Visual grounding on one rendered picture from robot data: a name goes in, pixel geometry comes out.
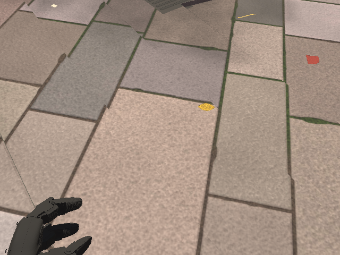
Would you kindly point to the robot left hand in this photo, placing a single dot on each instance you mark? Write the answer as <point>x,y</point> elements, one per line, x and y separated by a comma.
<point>31,236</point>

